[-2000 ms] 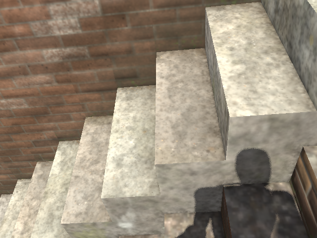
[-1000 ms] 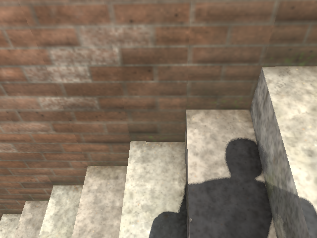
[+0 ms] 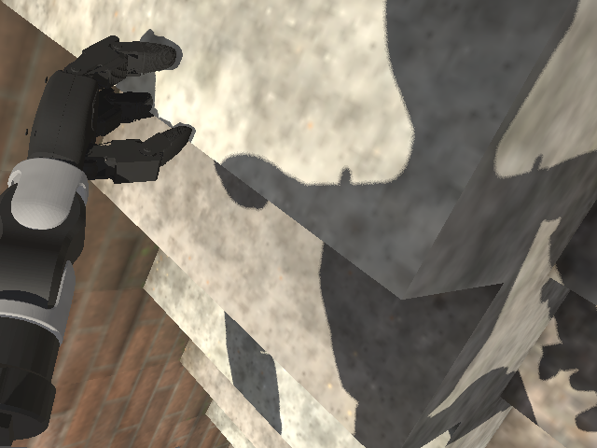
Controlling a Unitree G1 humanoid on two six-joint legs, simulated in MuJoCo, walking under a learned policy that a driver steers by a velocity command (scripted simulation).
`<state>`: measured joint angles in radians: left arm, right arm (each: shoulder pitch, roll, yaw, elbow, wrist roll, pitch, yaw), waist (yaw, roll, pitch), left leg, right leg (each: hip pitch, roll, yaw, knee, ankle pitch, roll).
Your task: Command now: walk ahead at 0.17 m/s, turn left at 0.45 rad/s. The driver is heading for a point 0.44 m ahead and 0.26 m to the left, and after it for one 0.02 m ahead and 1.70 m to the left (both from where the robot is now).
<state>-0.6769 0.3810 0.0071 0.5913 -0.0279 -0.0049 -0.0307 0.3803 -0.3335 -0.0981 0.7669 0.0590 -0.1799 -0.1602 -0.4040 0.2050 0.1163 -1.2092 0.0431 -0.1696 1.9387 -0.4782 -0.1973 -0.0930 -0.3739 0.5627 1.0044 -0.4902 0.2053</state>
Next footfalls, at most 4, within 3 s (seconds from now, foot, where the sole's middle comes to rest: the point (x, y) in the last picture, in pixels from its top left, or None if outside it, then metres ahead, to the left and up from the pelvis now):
0.04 right None -0.39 0.07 -0.75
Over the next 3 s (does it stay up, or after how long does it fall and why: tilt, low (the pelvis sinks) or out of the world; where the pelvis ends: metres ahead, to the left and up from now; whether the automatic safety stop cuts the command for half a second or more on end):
falls after 0.18 s (tilt)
